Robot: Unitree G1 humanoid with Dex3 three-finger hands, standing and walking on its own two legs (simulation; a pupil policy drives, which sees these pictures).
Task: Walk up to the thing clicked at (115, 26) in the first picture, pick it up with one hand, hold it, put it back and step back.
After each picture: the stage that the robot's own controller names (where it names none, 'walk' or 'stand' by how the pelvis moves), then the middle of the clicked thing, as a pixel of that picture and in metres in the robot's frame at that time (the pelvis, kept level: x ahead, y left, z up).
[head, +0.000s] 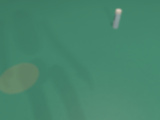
stand; (116, 19) +1.80 -0.42 -0.66
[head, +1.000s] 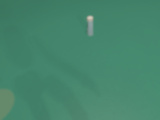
walk; (90, 26) +1.71 +0.04 -0.63
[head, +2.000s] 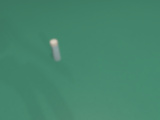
walk; (55, 50) +1.15 +0.36 -0.65
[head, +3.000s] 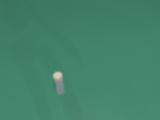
walk; (59, 83) +0.74 +0.25 -0.64
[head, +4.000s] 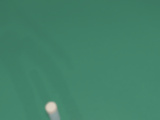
walk; (53, 113) +0.46 +0.22 -0.63
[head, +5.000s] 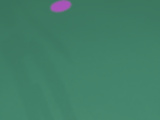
stand; out of the picture +0.38 +0.21 -0.65
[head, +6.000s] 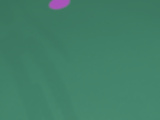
stand; out of the picture +0.36 +0.21 -0.65
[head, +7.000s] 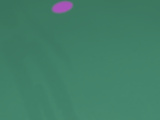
stand; out of the picture +0.39 +0.21 -0.66
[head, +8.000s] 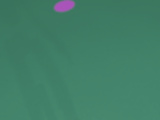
stand; out of the picture +0.38 +0.20 -0.66
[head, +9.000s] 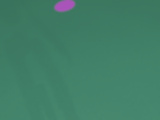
stand; out of the picture +0.38 +0.20 -0.66
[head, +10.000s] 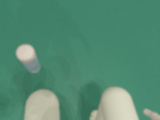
go down; (30, 60) +0.46 +0.21 -0.33
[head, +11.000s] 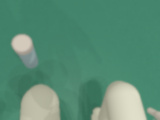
go down; (27, 54) +0.47 +0.22 -0.27
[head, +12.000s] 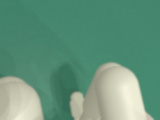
close in; out of the picture +0.46 +0.26 -0.17
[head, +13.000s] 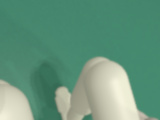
close; out of the picture +0.46 +0.28 -0.16
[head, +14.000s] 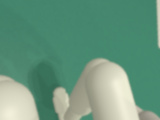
lift; out of the picture +0.43 +0.27 -0.17
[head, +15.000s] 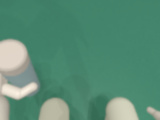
lift; (22, 74) +0.34 +0.20 +0.01
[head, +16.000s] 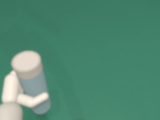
hold; (35, 87) +0.32 +0.17 +0.03
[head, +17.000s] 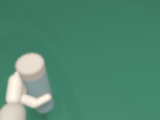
hold; (38, 87) +0.32 +0.16 +0.04
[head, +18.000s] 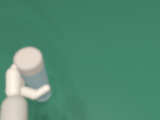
crouch; (36, 79) +0.35 +0.16 -0.01
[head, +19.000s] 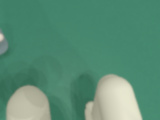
lower; out of the picture +0.49 +0.24 -0.05
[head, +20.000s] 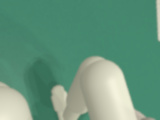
lower; out of the picture +0.47 +0.28 -0.17
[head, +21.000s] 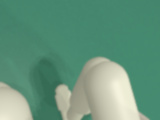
lower; out of the picture +0.46 +0.29 -0.17
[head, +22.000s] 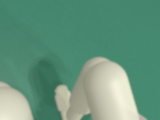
lower; out of the picture +0.45 +0.28 -0.17
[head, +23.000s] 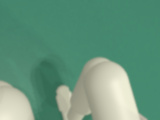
lower; out of the picture +0.45 +0.28 -0.17
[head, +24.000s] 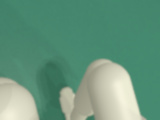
draw back; out of the picture +0.44 +0.26 -0.16
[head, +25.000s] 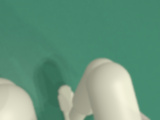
rise; out of the picture +0.44 +0.26 -0.17
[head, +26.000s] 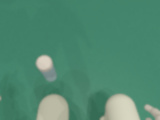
walk; (48, 70) +0.46 +0.19 -0.37
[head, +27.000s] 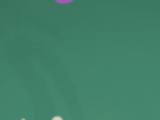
stand; out of the picture +0.38 +0.17 -0.60
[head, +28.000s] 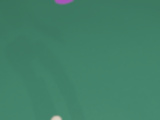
stand; out of the picture +0.39 +0.18 -0.60
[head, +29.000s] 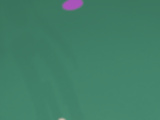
stand; out of the picture +0.39 +0.17 -0.64
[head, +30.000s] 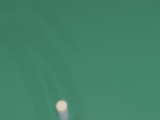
walk; (62, 111) +0.43 +0.14 -0.63
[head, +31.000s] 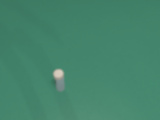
walk; (59, 81) +0.64 +0.18 -0.63
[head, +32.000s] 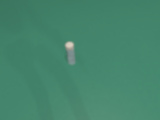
walk; (70, 53) +0.99 +0.19 -0.63
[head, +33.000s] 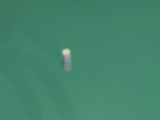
stand; (67, 60) +1.01 +0.19 -0.65
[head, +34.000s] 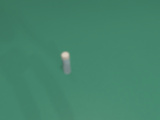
stand; (66, 63) +1.01 +0.20 -0.66
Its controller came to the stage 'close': yes
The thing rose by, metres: 0.69
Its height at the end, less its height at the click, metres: +0.00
